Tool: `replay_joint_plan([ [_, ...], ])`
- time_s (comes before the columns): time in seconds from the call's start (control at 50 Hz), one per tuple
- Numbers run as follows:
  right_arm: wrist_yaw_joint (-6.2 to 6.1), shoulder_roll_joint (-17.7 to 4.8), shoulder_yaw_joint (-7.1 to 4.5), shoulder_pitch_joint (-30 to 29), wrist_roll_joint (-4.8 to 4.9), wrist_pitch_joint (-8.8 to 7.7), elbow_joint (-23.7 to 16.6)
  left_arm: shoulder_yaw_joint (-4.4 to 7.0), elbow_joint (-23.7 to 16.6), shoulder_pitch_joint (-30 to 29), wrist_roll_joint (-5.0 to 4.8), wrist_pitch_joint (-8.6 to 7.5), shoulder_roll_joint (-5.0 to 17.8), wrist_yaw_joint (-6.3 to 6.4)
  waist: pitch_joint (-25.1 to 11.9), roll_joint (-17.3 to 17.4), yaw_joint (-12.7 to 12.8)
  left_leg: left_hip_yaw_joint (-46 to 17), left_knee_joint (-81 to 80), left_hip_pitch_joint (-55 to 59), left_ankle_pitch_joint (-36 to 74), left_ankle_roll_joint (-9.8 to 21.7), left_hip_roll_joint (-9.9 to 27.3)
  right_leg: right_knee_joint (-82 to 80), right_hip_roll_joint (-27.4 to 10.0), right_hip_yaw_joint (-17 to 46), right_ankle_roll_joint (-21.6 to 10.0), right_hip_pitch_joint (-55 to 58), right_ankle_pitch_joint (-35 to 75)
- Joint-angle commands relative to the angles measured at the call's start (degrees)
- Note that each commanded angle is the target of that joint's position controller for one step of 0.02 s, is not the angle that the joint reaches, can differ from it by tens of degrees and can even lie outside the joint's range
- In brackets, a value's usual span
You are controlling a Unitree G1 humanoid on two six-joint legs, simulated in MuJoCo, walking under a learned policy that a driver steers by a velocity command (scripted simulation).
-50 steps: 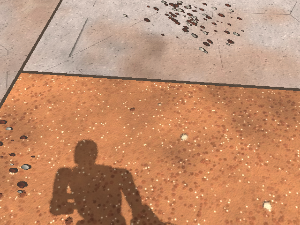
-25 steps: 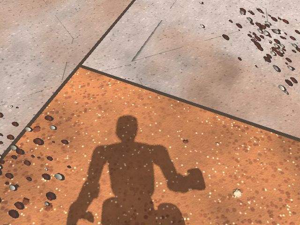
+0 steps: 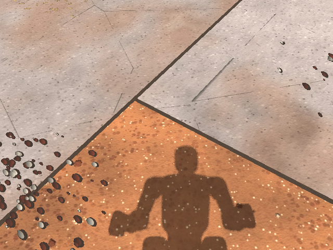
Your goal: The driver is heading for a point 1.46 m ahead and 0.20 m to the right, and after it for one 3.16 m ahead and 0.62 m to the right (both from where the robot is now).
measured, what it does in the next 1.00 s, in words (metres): stands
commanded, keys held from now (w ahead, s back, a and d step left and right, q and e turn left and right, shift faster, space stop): no key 1.00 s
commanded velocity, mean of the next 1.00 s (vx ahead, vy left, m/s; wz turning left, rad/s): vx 0.01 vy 0.00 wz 0.04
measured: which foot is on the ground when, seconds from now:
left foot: down 0.00-1.00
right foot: down 0.00-1.00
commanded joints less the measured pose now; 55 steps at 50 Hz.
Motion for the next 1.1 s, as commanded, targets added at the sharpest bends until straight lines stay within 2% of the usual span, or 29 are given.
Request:
replay_joint_plan([
  [0.02, 0.21, -7.8, -2.07, 1.8, -0.06, -1.34, -4.0, 1.44, -4.1, -1.8, 0.01, -0.68, 7.1, 0.08, -6.4, -13.7, -1.2, 1.9, 5.4, -2.0, -6.8, -2.4, 4.4, -9.5, -17.9, 18.6, -14.4, 10.8, 26.9],
  [0.06, 0.3, -5.6, -1.79, 0.7, -0.09, -0.47, -3.5, 1.73, -4.2, -3.2, -1.16, -0.44, 8.5, 0.21, -5.5, -12.1, -1.4, 3.2, 1.4, 0.6, -1.6, -3.1, 5.4, -8.3, -14.7, 14.5, -11.1, 9.9, 25.0],
  [0.08, 0.59, -4.1, -1.43, 1.7, 0.04, -0.14, -2.9, 1.46, -4.2, -4.2, -1.34, -0.28, 8.0, 0.25, -5.3, -11.5, -2.5, 3.5, -3.1, 5.2, 2.4, -2.9, 6.0, -7.8, -12.8, 11.8, -9.3, 7.8, 24.0],
  [0.1, 0.84, -3.1, -1.14, 1.6, 0.03, 0.06, -2.6, 1.32, -3.7, -3.2, -1.3, -0.13, 7.4, 0.0, -4.8, -10.9, -2.3, 3.7, -7.0, 8.6, 7.6, -2.5, 5.7, -7.4, -10.1, 9.1, -7.1, 6.3, 19.8],
  [0.12, 0.99, -3.3, -1.15, 1.4, -0.23, 0.26, -2.6, 1.16, -3.4, -1.7, -1.04, -0.2, 6.6, -0.36, -4.8, -10.1, -1.6, 3.1, -7.6, 11.0, 12.0, -1.9, 6.1, -6.7, -8.3, 7.4, -5.3, 5.3, 14.3],
  [0.14, 0.98, -4.5, -1.34, 1.0, -0.33, 0.46, -3.1, 0.86, -3.3, -0.8, -0.63, -0.42, 5.9, -0.73, -4.4, -8.2, -0.8, 1.5, -7.4, 12.3, 16.7, -1.1, 7.8, -5.7, -6.5, 5.8, -3.8, 3.6, 8.4],
  [0.16, 0.93, -6.8, -1.96, 0.6, 0.1, 0.63, -2.6, 0.92, -3.5, 1.4, -0.43, -0.7, 6.2, -1.21, -3.6, -3.5, 1.6, 0.8, -5.5, 11.2, 16.3, 0.7, 8.2, -5.7, -3.8, 3.4, -2.5, 3.0, 5.0],
  [0.18, 1.06, -5.3, -1.82, 1.0, 0.25, 0.52, -2.6, 0.9, -3.3, 0.1, -0.35, -0.77, 6.5, -1.28, -3.2, -3.0, 0.1, 0.2, -6.6, 8.6, 13.0, 1.5, 8.1, -4.1, -3.0, 1.7, -1.5, 4.7, 4.3],
  [0.2, 1.13, -4.4, -1.47, 1.2, -0.01, 0.26, -2.3, 0.84, -3.5, -0.8, -0.59, -0.76, 6.1, -1.27, -2.5, -2.3, 0.2, -0.4, -7.7, 7.5, 11.9, 1.5, 8.4, -3.1, -2.7, 1.0, -1.3, 5.3, 4.9],
  [0.22, 1.1, -4.5, -1.4, 0.7, -0.22, -0.06, -2.2, 0.67, -3.5, -1.0, -0.75, -0.63, 5.3, -1.07, -2.3, -1.4, 0.5, -0.7, -8.1, 6.6, 12.2, 1.4, 8.6, -2.3, -2.7, 0.8, -1.4, 6.0, 6.2],
  [0.26, 1.08, -4.3, -1.3, 0.5, -0.25, -0.77, -2.1, 0.67, -3.5, -0.6, -0.79, -0.22, 5.3, -0.76, -2.2, 0.4, 0.9, -0.8, -8.2, 6.1, 13.5, 1.1, 8.7, -1.5, -2.7, 0.8, -1.5, 6.9, 8.2],
  [0.32, 0.89, -4.2, -1.17, 0.9, -0.06, -1.23, -1.6, 0.68, -3.2, -0.5, -0.84, 0.06, 5.2, -0.56, -2.0, 0.8, 0.9, -0.8, -8.2, 6.0, 13.4, 0.8, 8.7, -1.3, -2.5, 0.8, -1.5, 7.6, 8.2],
  [0.66, 0.22, -2.7, -0.8, 2.3, 0.25, -1.74, 2.2, 0.87, 2.2, 1.3, -1.11, 0.52, 4.8, 0.43, -0.2, -1.0, 0.5, 0.2, -9.1, 7.1, 12.1, 0.6, 8.1, -3.0, -2.1, 0.7, -0.3, 8.0, 6.9],
  [1.1, -0.54, -2.1, -0.49, 4.5, 0.64, -1.87, 12.3, 0.68, 11.3, 4.8, -1.4, 0.91, 3.5, 1.35, 2.1, -1.4, 0.5, 2.1, -11.3, 7.6, 10.5, -0.1, 7.0, -5.4, -1.4, 0.0, -0.6, 8.2, 5.4],
])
